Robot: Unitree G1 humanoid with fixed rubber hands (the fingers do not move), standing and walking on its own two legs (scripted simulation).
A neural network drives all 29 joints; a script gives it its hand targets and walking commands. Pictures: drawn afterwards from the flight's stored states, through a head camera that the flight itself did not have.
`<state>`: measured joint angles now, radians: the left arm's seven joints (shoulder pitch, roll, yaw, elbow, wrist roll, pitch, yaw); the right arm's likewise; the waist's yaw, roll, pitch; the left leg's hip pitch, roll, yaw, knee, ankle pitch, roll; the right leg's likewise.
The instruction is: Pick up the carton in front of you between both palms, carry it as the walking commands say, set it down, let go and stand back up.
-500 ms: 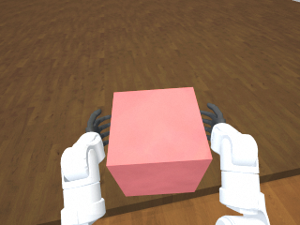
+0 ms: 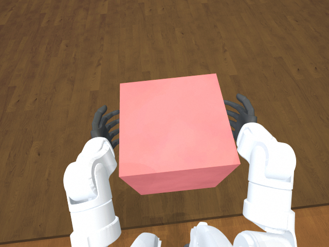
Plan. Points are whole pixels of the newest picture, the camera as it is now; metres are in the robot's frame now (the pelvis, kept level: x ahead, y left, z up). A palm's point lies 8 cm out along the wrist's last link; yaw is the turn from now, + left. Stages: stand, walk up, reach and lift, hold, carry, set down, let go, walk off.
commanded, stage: carry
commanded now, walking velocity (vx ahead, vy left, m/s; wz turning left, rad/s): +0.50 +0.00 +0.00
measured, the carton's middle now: (173, 142) +0.36 +0.02 +0.01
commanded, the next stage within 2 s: none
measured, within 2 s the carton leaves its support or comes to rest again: neither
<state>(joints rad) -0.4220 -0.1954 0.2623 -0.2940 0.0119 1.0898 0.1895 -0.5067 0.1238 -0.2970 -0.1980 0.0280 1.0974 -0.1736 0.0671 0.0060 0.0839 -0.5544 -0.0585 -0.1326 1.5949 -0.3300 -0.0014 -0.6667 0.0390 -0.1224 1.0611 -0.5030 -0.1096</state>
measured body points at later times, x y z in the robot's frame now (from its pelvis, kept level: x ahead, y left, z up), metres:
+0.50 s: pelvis +0.36 -0.12 +0.14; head +0.35 -0.17 +0.58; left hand +0.73 -0.08 +0.29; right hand +0.66 -0.38 +0.28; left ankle +0.41 -0.08 -0.56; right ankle +0.35 -0.26 -0.44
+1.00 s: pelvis +0.70 -0.25 +0.16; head +0.74 -0.27 +0.61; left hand +1.06 -0.10 +0.30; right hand +1.07 -0.40 +0.30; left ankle +0.82 -0.17 -0.55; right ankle +0.55 -0.35 -0.56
